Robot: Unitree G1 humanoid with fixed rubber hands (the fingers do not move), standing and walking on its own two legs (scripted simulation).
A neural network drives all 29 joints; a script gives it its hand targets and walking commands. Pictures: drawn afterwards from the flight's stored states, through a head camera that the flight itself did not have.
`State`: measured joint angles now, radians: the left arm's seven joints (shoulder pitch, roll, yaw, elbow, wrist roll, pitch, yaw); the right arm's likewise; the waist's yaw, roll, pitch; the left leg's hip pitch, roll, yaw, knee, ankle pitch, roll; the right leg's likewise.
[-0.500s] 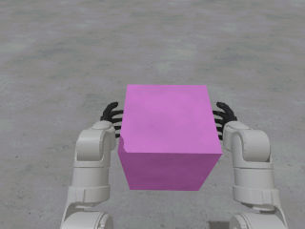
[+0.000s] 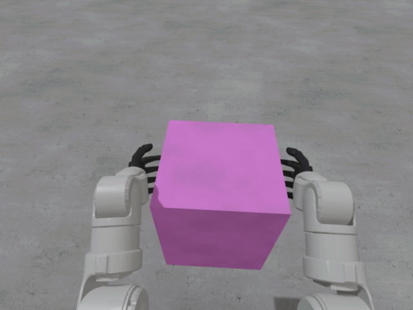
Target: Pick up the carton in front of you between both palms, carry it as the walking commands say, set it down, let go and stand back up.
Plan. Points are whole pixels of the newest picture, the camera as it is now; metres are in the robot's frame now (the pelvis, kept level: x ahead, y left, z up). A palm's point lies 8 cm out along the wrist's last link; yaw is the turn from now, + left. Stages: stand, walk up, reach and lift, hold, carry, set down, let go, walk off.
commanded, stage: carry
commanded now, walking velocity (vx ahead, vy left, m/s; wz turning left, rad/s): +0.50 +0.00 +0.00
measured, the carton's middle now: (216, 198) +0.36 +0.01 +0.02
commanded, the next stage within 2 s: none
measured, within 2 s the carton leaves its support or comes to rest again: neither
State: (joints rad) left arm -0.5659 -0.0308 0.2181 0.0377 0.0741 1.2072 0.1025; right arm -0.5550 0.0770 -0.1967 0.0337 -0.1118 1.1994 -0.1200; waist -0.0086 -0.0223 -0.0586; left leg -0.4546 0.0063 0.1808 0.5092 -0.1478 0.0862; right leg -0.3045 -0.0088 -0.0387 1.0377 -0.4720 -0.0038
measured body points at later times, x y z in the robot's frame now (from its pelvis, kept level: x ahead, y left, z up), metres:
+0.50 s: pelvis +0.32 -0.04 +0.00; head +0.29 -0.05 +0.45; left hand +0.58 +0.12 +0.08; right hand +0.60 -0.18 +0.07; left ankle +0.16 +0.06 -0.64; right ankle +0.38 -0.12 -0.73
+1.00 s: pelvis +0.53 -0.01 +0.00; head +0.52 +0.00 +0.45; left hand +0.80 +0.15 +0.07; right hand +0.81 -0.15 +0.08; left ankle +0.59 +0.09 -0.73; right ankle +0.41 -0.12 -0.73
